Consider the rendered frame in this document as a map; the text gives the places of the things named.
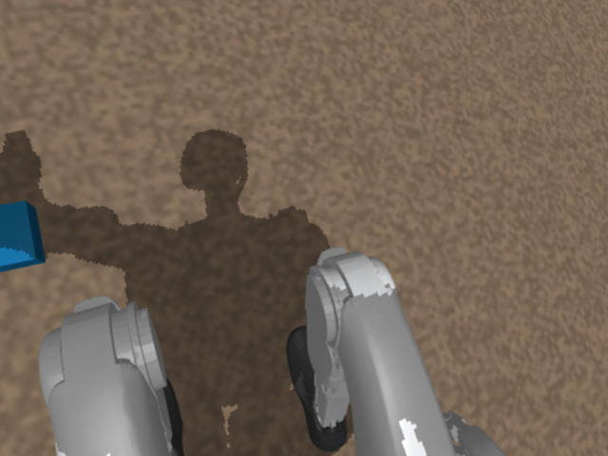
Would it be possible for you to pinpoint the right robot hand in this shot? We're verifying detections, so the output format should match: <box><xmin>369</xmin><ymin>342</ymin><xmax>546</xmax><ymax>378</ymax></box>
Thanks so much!
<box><xmin>443</xmin><ymin>410</ymin><xmax>506</xmax><ymax>456</ymax></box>

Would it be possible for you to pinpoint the small box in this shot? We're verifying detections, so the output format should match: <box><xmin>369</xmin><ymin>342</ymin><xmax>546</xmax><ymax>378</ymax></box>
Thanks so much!
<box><xmin>0</xmin><ymin>201</ymin><xmax>46</xmax><ymax>273</ymax></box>

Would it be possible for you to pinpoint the right robot foot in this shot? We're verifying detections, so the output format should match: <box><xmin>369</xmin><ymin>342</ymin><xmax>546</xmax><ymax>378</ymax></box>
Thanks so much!
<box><xmin>287</xmin><ymin>326</ymin><xmax>347</xmax><ymax>452</ymax></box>

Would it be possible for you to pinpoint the left robot foot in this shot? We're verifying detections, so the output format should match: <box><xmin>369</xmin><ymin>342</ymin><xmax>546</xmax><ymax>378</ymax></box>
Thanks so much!
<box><xmin>163</xmin><ymin>377</ymin><xmax>184</xmax><ymax>456</ymax></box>

